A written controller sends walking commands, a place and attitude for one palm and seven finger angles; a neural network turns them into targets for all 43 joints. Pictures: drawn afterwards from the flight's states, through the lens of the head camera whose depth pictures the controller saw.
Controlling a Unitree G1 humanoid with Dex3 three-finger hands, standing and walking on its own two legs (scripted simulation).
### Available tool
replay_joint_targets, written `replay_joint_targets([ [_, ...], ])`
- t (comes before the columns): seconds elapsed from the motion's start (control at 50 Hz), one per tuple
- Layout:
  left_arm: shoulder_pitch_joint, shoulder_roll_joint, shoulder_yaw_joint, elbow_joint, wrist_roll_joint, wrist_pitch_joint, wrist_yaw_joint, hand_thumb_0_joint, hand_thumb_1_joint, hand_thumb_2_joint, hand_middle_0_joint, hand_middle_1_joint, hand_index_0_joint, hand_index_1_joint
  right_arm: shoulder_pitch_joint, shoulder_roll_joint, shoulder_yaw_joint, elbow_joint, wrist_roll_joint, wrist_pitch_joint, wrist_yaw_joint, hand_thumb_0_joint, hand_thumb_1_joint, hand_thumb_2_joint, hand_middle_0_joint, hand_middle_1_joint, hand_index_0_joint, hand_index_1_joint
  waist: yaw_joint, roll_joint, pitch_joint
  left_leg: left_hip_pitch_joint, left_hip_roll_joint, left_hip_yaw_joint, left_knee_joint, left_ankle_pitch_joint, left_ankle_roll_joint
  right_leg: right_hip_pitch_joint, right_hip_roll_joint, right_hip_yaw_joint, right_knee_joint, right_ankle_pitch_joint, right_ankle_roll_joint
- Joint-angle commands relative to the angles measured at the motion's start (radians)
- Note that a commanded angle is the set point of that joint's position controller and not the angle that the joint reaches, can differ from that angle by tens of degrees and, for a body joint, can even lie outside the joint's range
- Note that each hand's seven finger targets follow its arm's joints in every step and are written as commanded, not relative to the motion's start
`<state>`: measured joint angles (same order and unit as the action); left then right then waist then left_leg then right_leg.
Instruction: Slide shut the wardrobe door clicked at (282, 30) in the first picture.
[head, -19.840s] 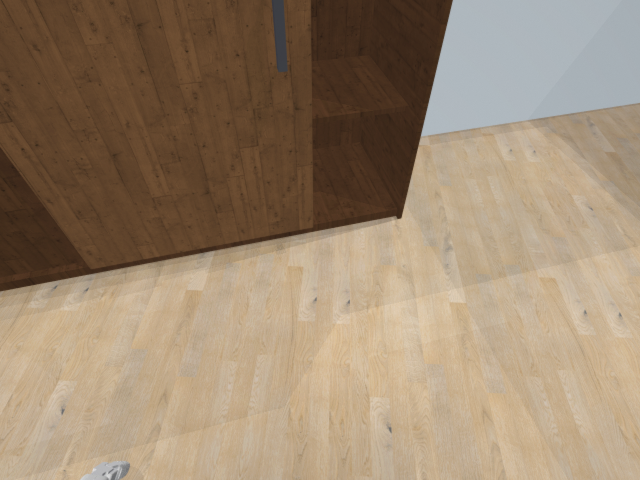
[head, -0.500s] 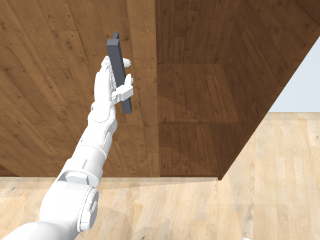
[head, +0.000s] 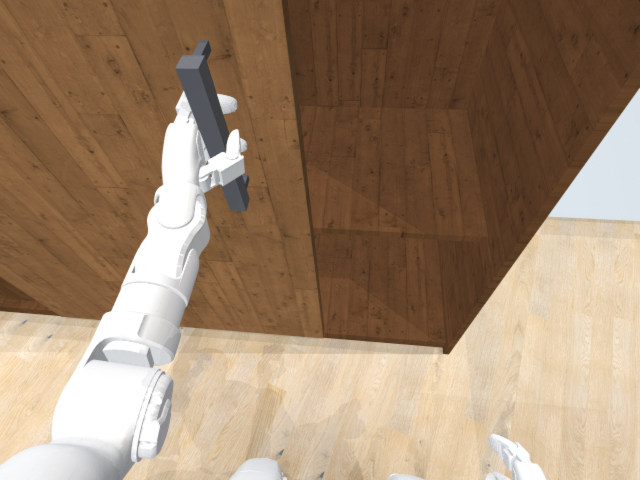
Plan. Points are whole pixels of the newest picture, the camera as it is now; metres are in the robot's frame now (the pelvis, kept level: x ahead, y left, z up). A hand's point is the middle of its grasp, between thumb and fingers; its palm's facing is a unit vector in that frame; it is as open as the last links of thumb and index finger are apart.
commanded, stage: step sideways, sliding the door along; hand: left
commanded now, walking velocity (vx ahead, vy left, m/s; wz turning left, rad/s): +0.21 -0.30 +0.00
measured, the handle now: (223, 136) +0.50 +0.18 +0.13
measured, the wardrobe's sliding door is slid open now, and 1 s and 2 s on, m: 0.37 0.17 0.00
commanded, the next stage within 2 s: stop walking and hold the door there in 1.82 s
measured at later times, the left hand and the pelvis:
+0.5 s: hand (279, 156) +0.45 +0.10 +0.13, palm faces +0.34 -0.93 -0.14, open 6.5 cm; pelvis +0.07 -0.12 +0.00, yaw +9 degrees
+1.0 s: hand (399, 161) +0.45 -0.05 +0.14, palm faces +0.24 -0.97 -0.05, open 6.2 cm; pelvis +0.10 -0.20 +0.02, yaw +7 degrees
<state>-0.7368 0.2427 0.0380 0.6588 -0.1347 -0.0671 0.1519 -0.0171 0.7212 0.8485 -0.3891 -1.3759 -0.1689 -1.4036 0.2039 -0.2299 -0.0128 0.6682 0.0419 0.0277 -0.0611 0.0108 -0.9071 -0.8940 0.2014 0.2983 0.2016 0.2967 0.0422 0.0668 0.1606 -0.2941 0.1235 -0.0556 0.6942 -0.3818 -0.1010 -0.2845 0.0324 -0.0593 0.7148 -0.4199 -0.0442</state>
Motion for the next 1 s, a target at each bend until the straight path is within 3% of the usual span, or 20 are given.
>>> replay_joint_targets([
  [0.0, -0.449, -0.147, -0.200, -0.326, 0.059, -0.084, -0.093, 0.000, 0.900, 0.900, -0.450, -1.400, -0.450, -1.400, -0.053, -0.094, -0.031, -0.130, 0.021, -0.034, -0.001, 0.000, -0.900, -0.900, 0.200, 0.300, 0.200, 0.300, -0.090, -0.295, -0.480, 0.053, -0.028, 0.101, 0.195, 0.438, 0.120, 0.365, -0.153, 0.159, -0.305, 0.756, -0.053],
  [0.02, -0.471, -0.151, -0.195, -0.328, 0.061, -0.085, -0.093, 0.000, 0.900, 0.900, -0.450, -1.400, -0.450, -1.400, -0.108, -0.085, -0.032, -0.134, 0.019, -0.043, -0.007, 0.000, -0.900, -0.900, 0.200, 0.300, 0.200, 0.300, -0.071, -0.421, -0.442, -0.103, -0.084, 0.095, 0.299, 0.027, 0.110, 0.435, -0.230, 0.246, -0.288, 1.011, -0.107],
  [0.06, -0.461, -0.232, -0.270, -0.327, 0.071, -0.100, -0.093, 0.000, 0.900, 0.900, -0.450, -1.400, -0.450, -1.400, -0.103, -0.063, -0.019, -0.112, 0.006, -0.060, -0.005, 0.000, -0.900, -0.900, 0.200, 0.300, 0.200, 0.300, -0.073, -0.256, -0.374, -0.159, -0.075, 0.065, 0.213, -0.127, 0.130, 0.416, -0.258, 0.231, -0.222, 1.035, -0.114],
  [0.12, -0.442, -0.239, -0.281, -0.414, 0.061, -0.132, -0.089, 0.000, 0.900, 0.900, -0.450, -1.400, -0.450, -1.400, -0.048, -0.087, -0.035, -0.095, -0.010, -0.065, -0.007, 0.000, -0.900, -0.900, 0.200, 0.300, 0.200, 0.300, -0.126, -0.067, -0.487, 0.361, 0.046, 0.051, -0.254, 0.555, 0.173, 0.096, -0.154, 0.044, 0.092, 0.837, 0.005],
  [0.14, -0.437, -0.232, -0.291, -0.459, 0.041, -0.135, -0.097, 0.000, 0.900, 0.900, -0.450, -1.400, -0.450, -1.400, -0.049, -0.150, -0.062, -0.123, -0.013, -0.056, 0.007, 0.000, -0.900, -0.900, 0.200, 0.300, 0.200, 0.300, -0.116, 0.128, -0.516, 0.631, 0.291, -0.225, -0.189, 1.067, 0.282, -0.239, -0.055, 0.053, 0.309, 0.249, 0.053],
  [0.18, -0.435, -0.253, -0.288, -0.463, 0.058, -0.121, -0.113, 0.000, 0.900, 0.900, -0.450, -1.400, -0.450, -1.400, -0.081, -0.121, -0.064, -0.142, -0.010, -0.042, 0.055, 0.000, -0.900, -0.900, 0.200, 0.300, 0.200, 0.300, -0.097, 0.057, -0.449, 0.645, 0.352, -0.208, -0.157, 1.028, 0.318, -0.391, -0.060, 0.164, 0.415, -0.099, 0.026],
  [0.34, -0.293, -0.196, -0.274, -0.611, 0.088, -0.126, -0.116, 0.000, 0.900, 0.900, -0.450, -1.400, -0.450, -1.400, -0.132, -0.110, -0.051, -0.214, 0.013, -0.061, 0.046, 0.000, -0.900, -0.900, 0.200, 0.300, 0.200, 0.300, -0.097, 0.125, -0.411, 0.315, 0.190, 0.105, -0.043, 0.782, 0.142, 0.103, -0.034, -0.029, -0.113, 0.327, 0.041],
  [0.38, -0.254, -0.169, -0.255, -0.633, 0.101, -0.132, -0.108, 0.000, 0.900, 0.900, -0.450, -1.400, -0.450, -1.400, -0.132, -0.083, -0.053, -0.205, 0.019, -0.071, 0.037, 0.000, -0.900, -0.900, 0.200, 0.300, 0.200, 0.300, -0.106, 0.012, -0.416, 0.234, 0.098, 0.134, 0.062, 0.640, 0.163, 0.199, -0.083, 0.013, -0.212, 0.676, 0.035],
  [0.42, -0.196, -0.118, -0.200, -0.654, 0.095, -0.124, -0.098, 0.000, 0.900, 0.900, -0.450, -1.400, -0.450, -1.400, -0.126, -0.073, -0.074, -0.196, 0.018, -0.084, 0.021, 0.000, -0.900, -0.900, 0.200, 0.300, 0.200, 0.300, -0.095, -0.343, -0.470, 0.082, -0.036, 0.112, 0.206, 0.095, 0.051, 0.317, -0.226, 0.228, -0.192, 1.196, -0.082],
  [0.46, -0.151, -0.151, -0.233, -0.725, 0.099, -0.134, -0.095, 0.000, 0.900, 0.900, -0.450, -1.400, -0.450, -1.400, -0.135, -0.043, -0.045, -0.185, 0.002, -0.111, 0.010, 0.000, -0.900, -0.900, 0.200, 0.300, 0.200, 0.300, -0.085, -0.274, -0.455, 0.013, -0.034, 0.081, 0.075, -0.099, 0.075, 0.324, -0.257, 0.220, -0.184, 1.246, -0.067],
  [0.52, -0.133, -0.170, -0.251, -0.845, 0.084, -0.167, -0.076, 0.000, 0.900, 0.900, -0.450, -1.400, -0.450, -1.400, -0.147, -0.059, -0.053, -0.190, -0.008, -0.122, 0.001, 0.000, -0.900, -0.900, 0.200, 0.300, 0.200, 0.300, -0.085, -0.205, -0.541, 0.249, 0.086, 0.117, -0.219, 0.465, 0.097, 0.274, -0.207, 0.122, -0.066, 1.172, -0.001],
  [0.56, -0.093, -0.213, -0.284, -0.878, 0.079, -0.174, -0.095, 0.000, 0.900, 0.900, -0.450, -1.400, -0.450, -1.400, -0.159, -0.099, -0.073, -0.223, -0.017, -0.113, 0.035, 0.000, -0.900, -0.900, 0.200, 0.300, 0.200, 0.300, -0.069, 0.053, -0.555, 0.572, 0.314, -0.019, -0.211, 1.166, 0.208, -0.070, -0.092, 0.067, 0.054, 0.348, 0.065],
  [0.6, -0.094, -0.214, -0.278, -0.881, 0.108, -0.199, -0.094, 0.000, 0.900, 0.900, -0.450, -1.400, -0.450, -1.400, -0.165, -0.080, -0.067, -0.241, -0.021, -0.124, 0.066, 0.000, -0.900, -0.900, 0.200, 0.300, 0.200, 0.300, -0.058, 0.203, -0.477, 0.601, 0.321, 0.073, -0.160, 1.203, 0.217, -0.155, -0.066, 0.069, 0.039, 0.048, 0.039],
  [0.7, -0.022, -0.171, -0.263, -0.915, 0.128, -0.222, -0.088, 0.000, 0.900, 0.900, -0.450, -1.400, -0.450, -1.400, -0.147, -0.078, -0.060, -0.258, 0.007, -0.130, 0.079, 0.000, -0.900, -0.900, 0.200, 0.300, 0.200, 0.300, -0.075, 0.062, -0.464, 0.419, 0.186, 0.181, 0.032, 0.913, 0.170, 0.140, -0.065, 0.042, -0.275, 0.563, 0.029],
  [0.76, 0.096, -0.127, -0.241, -0.914, 0.122, -0.221, -0.087, 0.000, 0.900, 0.900, -0.450, -1.400, -0.450, -1.400, -0.159, -0.042, -0.059, -0.262, 0.005, -0.150, 0.055, 0.000, -0.900, -0.900, 0.200, 0.300, 0.200, 0.300, -0.038, -0.308, -0.483, -0.024, -0.022, 0.117, 0.176, -0.181, 0.068, 0.393, -0.274, 0.316, -0.208, 1.455, -0.037],
  [0.82, 0.104, -0.167, -0.281, -1.040, 0.111, -0.250, -0.066, 0.000, 0.900, 0.900, -0.450, -1.400, -0.450, -1.400, -0.167, -0.024, -0.029, -0.231, -0.015, -0.167, 0.038, 0.000, -0.900, -0.900, 0.200, 0.300, 0.200, 0.300, -0.058, -0.234, -0.538, -0.026, -0.007, 0.128, -0.099, -0.040, 0.066, 0.497, -0.268, 0.280, -0.127, 1.518, -0.084],
  [0.88, 0.077, -0.178, -0.324, -1.104, 0.100, -0.264, -0.070, 0.000, 0.900, 0.900, -0.450, -1.400, -0.450, -1.400, -0.191, -0.069, -0.064, -0.233, -0.015, -0.140, 0.046, 0.000, -0.900, -0.900, 0.200, 0.300, 0.200, 0.300, -0.074, -0.155, -0.603, 0.402, 0.171, 0.094, -0.243, 0.676, 0.126, 0.176, -0.173, 0.179, -0.078, 1.005, 0.024],
  [0.92, 0.079, -0.236, -0.361, -1.078, 0.115, -0.252, -0.086, 0.000, 0.900, 0.900, -0.450, -1.400, -0.450, -1.400, -0.172, -0.094, -0.077, -0.253, -0.016, -0.136, 0.076, 0.000, -0.900, -0.900, 0.200, 0.300, 0.200, 0.300, -0.072, 0.005, -0.556, 0.625, 0.354, 0.018, -0.244, 1.201, 0.243, -0.100, -0.065, 0.118, 0.017, 0.235, 0.070],
  [0.94, 0.087, -0.256, -0.362, -1.043, 0.132, -0.249, -0.079, 0.000, 0.900, 0.900, -0.450, -1.400, -0.450, -1.400, -0.204, -0.090, -0.071, -0.265, -0.029, -0.142, 0.082, 0.000, -0.900, -0.900, 0.200, 0.300, 0.200, 0.300, -0.061, 0.204, -0.471, 0.598, 0.395, 0.039, -0.226, 1.305, 0.264, -0.177, -0.069, 0.120, 0.080, 0.017, 0.055],
  [0.98, 0.062, -0.272, -0.372, -0.993, 0.152, -0.244, -0.078, 0.000, 0.900, 0.900, -0.450, -1.400, -0.450, -1.400, -0.198, -0.071, -0.056, -0.249, -0.036, -0.144, 0.088, 0.000, -0.900, -0.900, 0.200, 0.300, 0.200, 0.300, -0.054, 0.217, -0.434, 0.479, 0.370, 0.127, -0.164, 1.164, 0.227, -0.098, -0.092, 0.106, 0.066, 0.033, 0.023],
])
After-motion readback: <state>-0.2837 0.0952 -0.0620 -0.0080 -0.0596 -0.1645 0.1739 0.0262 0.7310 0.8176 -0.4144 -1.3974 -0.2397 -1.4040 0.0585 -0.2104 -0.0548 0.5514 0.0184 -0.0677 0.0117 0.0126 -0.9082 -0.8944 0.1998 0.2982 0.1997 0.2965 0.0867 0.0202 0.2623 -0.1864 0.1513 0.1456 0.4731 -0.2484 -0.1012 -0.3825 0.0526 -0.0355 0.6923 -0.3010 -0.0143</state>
